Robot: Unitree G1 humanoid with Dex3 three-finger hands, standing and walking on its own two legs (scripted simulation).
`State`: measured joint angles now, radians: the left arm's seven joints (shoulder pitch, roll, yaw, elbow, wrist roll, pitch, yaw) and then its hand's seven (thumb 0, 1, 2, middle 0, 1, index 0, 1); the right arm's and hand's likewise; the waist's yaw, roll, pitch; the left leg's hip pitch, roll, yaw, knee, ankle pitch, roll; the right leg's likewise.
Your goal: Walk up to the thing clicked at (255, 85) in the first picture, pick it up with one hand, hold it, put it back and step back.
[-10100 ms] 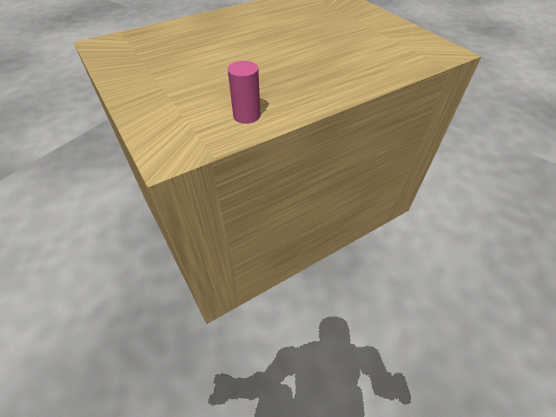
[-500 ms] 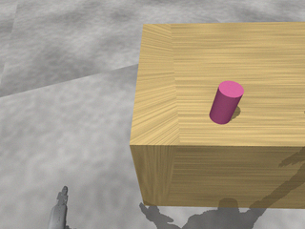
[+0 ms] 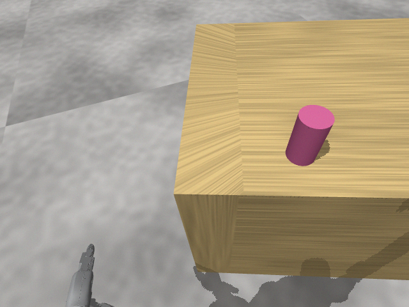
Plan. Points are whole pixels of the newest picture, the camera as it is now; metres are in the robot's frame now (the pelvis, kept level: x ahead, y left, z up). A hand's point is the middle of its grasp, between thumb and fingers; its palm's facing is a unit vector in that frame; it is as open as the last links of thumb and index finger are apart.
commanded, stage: go down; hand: right
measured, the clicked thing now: (307, 137) +0.46 -0.18 +0.05
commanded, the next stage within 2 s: approach in 0.82 s
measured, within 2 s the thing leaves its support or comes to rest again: neither
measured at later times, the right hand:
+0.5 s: hand out of the picture +0.38 -0.38 +0.16, palm faces +0.15 +0.99 +0.01, open 17.4 cm
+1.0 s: hand out of the picture +0.38 -0.38 +0.17, palm faces +0.16 +0.99 +0.01, open 17.4 cm
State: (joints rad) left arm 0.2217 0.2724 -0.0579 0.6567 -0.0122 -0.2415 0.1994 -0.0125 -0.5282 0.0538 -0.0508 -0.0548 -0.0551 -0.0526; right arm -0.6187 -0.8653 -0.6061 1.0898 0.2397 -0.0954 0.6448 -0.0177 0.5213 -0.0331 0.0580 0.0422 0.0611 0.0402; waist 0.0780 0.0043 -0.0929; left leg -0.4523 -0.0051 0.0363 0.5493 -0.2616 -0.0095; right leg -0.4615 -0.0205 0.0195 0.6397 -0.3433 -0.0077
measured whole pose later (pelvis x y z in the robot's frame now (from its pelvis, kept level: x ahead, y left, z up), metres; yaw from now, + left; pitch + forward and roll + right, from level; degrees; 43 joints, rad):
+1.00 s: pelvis -0.01 +0.00 +0.00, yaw +0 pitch +9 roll +2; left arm 0.25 0.27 -0.07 0.58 -0.01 -0.25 0.20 -0.01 -0.52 0.05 -0.05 -0.05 -0.06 -0.05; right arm -0.67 -0.89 -0.61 1.11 0.21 -0.08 0.62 -0.02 0.53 -0.04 0.06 0.04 0.06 0.04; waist 0.08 0.01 -0.09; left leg -0.47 -0.01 0.04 0.57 -0.26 -0.01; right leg -0.48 -0.02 0.02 0.65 -0.34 -0.01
